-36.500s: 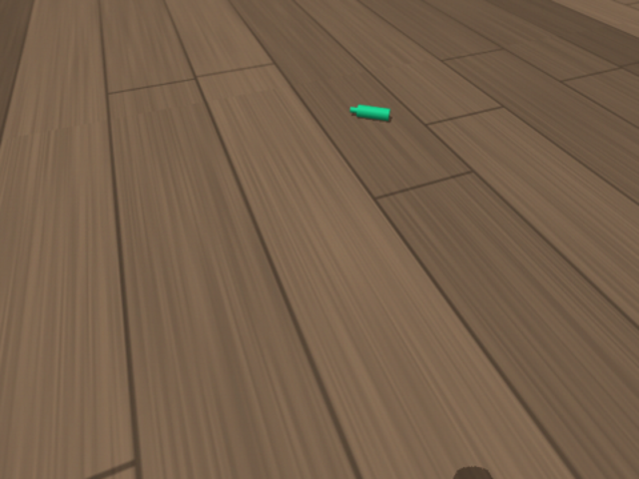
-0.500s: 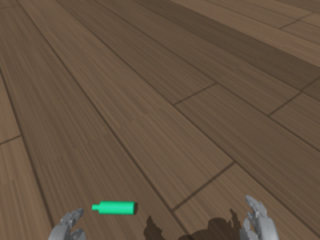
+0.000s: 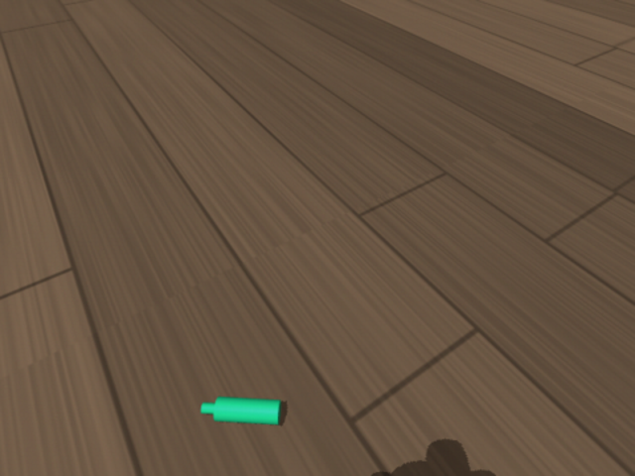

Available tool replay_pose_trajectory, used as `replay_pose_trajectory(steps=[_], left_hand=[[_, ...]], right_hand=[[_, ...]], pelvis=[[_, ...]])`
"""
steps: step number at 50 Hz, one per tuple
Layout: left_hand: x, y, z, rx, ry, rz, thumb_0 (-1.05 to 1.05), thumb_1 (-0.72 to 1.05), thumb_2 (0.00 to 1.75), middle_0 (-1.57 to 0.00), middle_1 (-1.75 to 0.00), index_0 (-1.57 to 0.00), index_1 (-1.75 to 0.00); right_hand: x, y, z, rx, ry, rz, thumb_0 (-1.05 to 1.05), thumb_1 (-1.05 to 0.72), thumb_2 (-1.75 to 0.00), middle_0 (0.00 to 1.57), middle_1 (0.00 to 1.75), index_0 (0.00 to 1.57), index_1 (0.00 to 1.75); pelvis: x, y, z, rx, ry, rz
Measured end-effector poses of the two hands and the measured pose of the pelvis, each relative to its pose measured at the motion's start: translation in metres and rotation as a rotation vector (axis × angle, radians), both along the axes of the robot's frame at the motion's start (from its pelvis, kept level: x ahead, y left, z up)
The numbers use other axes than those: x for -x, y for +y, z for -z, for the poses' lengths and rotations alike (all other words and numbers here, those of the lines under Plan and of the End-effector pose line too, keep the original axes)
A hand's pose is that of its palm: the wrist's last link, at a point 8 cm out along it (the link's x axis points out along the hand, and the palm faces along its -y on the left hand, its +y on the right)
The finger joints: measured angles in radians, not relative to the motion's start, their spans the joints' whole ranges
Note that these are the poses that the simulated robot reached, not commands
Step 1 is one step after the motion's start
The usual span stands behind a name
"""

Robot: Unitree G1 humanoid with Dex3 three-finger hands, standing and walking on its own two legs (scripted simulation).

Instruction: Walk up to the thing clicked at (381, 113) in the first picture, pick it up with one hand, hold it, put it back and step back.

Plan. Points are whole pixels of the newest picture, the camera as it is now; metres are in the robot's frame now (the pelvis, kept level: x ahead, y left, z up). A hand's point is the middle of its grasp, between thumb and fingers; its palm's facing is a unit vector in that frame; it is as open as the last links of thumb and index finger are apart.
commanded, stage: stand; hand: left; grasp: from above
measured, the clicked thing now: (240, 410) +0.46 +0.25 -0.73
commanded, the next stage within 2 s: none
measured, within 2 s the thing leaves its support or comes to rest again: neither
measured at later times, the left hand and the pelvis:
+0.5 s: hand out of the picture +0.04 +0.23 -0.14, palm faces +0.01 -0.94 -0.33, open 7.4 cm; pelvis -0.01 +0.00 +0.02, yaw +0 degrees
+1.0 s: hand out of the picture +0.07 +0.22 -0.14, palm faces -0.02 -0.95 -0.32, open 7.4 cm; pelvis +0.00 -0.01 +0.02, yaw -1 degrees
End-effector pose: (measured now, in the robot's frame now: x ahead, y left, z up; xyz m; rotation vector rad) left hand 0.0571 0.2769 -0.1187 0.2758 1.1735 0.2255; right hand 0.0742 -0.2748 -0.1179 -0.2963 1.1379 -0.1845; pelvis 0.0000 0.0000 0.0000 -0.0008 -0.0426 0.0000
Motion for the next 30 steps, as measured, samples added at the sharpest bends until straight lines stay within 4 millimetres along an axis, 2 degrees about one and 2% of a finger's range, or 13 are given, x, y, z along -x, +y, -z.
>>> replay_pose_trajectory(steps=[12,30], left_hand=[[0.021,-0.002,-0.006,0.011,0.073,-0.017,0.00,0.90,0.90,-0.21,-0.30,-0.20,-0.31],[0.021,-0.003,-0.012,-0.004,0.101,-0.006,0.00,0.90,0.90,-0.21,-0.30,-0.20,-0.31]], right_hand=[[0.021,0.005,-0.003,-0.028,0.059,0.034,0.01,-0.91,-0.90,0.20,0.30,0.20,0.30],[0.034,-0.015,-0.007,-0.014,0.102,0.059,0.01,-0.91,-0.90,0.20,0.30,0.20,0.30]], pelvis=[[0.006,0.000,-0.014,-0.003,-0.033,0.002],[0.008,-0.007,-0.019,-0.005,-0.034,0.008]])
